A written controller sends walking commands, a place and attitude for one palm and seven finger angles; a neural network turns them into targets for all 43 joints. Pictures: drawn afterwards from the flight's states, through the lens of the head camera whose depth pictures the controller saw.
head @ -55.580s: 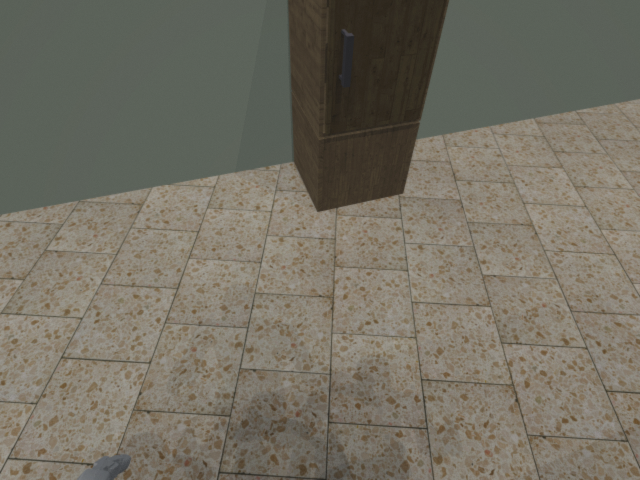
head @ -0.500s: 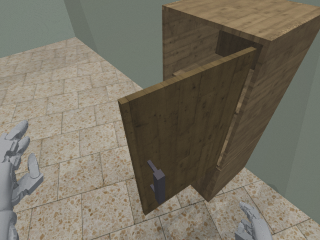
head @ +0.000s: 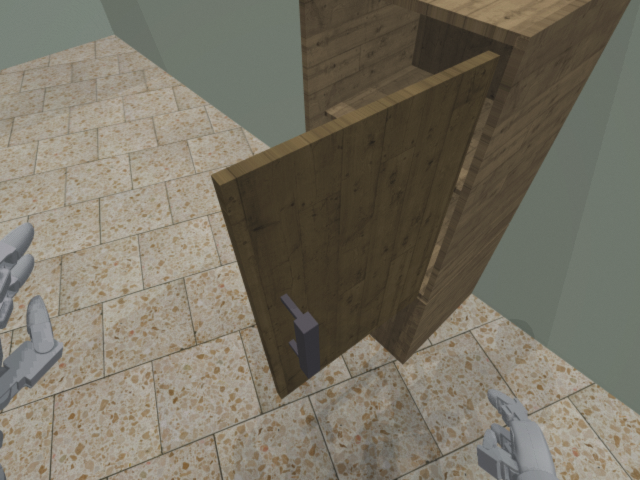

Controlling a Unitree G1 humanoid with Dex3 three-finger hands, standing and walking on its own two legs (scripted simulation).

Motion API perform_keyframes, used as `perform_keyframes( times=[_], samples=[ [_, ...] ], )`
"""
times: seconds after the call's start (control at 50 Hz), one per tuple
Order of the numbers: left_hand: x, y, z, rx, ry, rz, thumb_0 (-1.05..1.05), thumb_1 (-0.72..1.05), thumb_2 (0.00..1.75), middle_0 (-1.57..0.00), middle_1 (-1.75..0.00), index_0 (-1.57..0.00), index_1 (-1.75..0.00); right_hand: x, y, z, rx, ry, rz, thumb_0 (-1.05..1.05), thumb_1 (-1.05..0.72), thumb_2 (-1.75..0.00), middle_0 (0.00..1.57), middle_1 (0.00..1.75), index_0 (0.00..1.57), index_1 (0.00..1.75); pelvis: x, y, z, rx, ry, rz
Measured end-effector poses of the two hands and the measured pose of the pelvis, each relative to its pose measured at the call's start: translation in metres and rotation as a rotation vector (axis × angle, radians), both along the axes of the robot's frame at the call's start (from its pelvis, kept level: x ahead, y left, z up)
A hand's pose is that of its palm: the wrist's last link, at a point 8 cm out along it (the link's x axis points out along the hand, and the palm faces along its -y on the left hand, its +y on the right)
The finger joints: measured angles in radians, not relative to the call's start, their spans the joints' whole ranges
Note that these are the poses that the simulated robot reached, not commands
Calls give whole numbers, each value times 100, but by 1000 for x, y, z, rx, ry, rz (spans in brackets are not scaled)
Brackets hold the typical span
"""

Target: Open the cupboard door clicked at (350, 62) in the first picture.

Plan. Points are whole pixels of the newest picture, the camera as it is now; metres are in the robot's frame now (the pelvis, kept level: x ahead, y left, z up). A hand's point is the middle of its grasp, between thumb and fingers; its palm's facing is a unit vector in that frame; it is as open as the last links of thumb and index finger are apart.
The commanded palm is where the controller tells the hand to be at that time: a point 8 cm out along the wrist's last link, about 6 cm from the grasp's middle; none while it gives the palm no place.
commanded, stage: step back with the hand held close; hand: left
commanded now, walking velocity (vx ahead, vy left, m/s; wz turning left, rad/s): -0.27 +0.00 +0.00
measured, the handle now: (299, 337) +0.32 +0.06 -0.06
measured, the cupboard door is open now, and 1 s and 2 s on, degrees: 84 84 84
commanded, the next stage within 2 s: stop stepping back and stand still in 0.92 s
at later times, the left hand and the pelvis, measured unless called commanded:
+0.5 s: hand out of the picture +0.10 +0.29 +0.16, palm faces +0.48 -0.73 -0.47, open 7.5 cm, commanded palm +0.04 +0.32 +0.17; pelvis -0.08 +0.01 -0.02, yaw +4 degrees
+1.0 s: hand out of the picture +0.02 +0.27 +0.15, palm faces +0.44 -0.79 -0.44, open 7.5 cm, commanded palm -0.05 +0.30 +0.17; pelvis -0.20 +0.00 -0.03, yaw -2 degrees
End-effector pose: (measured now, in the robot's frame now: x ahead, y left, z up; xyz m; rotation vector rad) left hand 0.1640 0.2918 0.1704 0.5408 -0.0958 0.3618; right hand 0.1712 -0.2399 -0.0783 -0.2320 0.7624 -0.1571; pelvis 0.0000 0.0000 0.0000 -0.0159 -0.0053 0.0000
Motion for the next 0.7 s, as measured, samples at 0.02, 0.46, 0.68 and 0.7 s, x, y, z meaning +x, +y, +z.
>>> perform_keyframes(
  times=[0.02, 0.46, 0.68, 0.7],
  samples=[
    [-2, 1, 1, 9, 3, -9, 2, 89, 90, -21, -30, -21, -30, -3, -1, 0, -2, 4, -10, 1, -90, -90, 20, 30, 20, 30, -2, 1, 0, 0, 2, -2],
    [-94, 27, 2, 76, -139, 50, 2, 88, 90, -21, -31, -21, -30, -76, 23, -4, -34, -21, 62, 1, -90, -90, 20, 30, 20, 30, -75, 10, -15, -24, -17, 64],
    [-129, 43, 2, 58, -203, 46, 1, 88, 90, -21, -31, -21, -30, -113, 32, -8, -71, 21, 62, 1, -90, -90, 20, 30, 20, 30, -108, 23, -18, -53, -18, 78],
    [-131, 46, 3, 69, -202, 45, 1, 88, 90, -21, -31, -21, -30, -115, 33, -8, -72, 16, 62, 1, -90, -90, 20, 30, 20, 30, -112, 24, -19, -63, -19, 87]
  ],
)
